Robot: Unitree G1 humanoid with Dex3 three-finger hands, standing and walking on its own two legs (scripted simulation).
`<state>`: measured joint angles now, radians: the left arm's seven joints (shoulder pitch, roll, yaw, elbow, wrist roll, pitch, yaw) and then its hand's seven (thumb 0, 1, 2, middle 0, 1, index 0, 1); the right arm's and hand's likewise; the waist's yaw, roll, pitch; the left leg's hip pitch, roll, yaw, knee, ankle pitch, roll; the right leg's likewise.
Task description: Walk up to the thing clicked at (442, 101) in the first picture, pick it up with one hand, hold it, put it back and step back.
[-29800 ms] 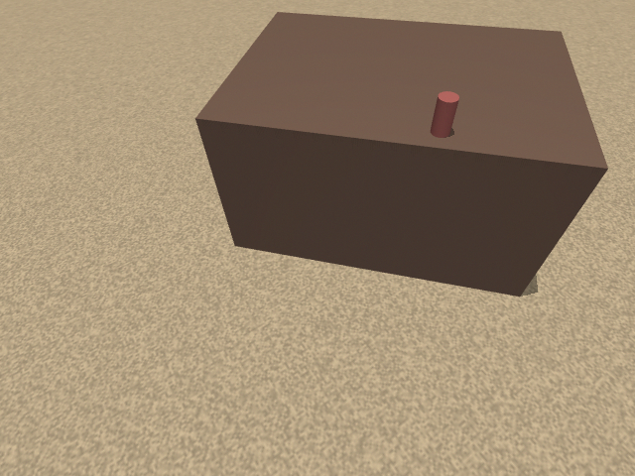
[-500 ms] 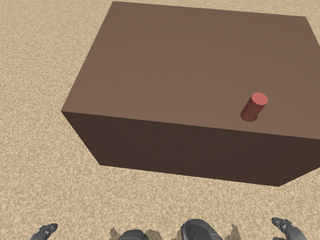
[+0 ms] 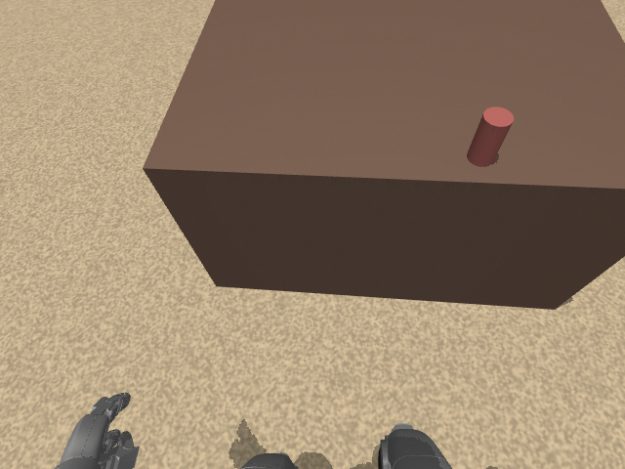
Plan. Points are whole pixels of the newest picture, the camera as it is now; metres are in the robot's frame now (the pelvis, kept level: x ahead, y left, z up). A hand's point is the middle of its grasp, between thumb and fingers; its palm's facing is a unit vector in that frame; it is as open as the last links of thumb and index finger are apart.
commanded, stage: step back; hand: right
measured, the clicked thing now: (488, 138) +0.68 -0.30 -0.10
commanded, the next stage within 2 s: none
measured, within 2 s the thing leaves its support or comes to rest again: neither
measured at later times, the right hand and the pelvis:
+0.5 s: hand out of the picture -0.06 -0.28 -0.14, palm faces +0.03 +0.92 -0.39, open 7.4 cm; pelvis -0.15 +0.00 +0.01, yaw -4 degrees
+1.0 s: hand out of the picture -0.22 -0.26 -0.13, palm faces +0.04 +0.91 -0.41, open 7.4 cm; pelvis -0.32 +0.02 +0.01, yaw -7 degrees
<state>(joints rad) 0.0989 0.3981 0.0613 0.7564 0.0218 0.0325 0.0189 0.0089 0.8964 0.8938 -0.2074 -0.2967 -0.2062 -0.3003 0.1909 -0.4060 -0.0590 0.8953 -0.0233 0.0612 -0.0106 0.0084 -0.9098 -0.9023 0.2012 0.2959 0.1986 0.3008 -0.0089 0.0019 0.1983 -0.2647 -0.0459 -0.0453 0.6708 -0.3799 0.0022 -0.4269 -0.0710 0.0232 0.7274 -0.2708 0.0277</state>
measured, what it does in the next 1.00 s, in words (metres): walks backwards: right foot, then left foot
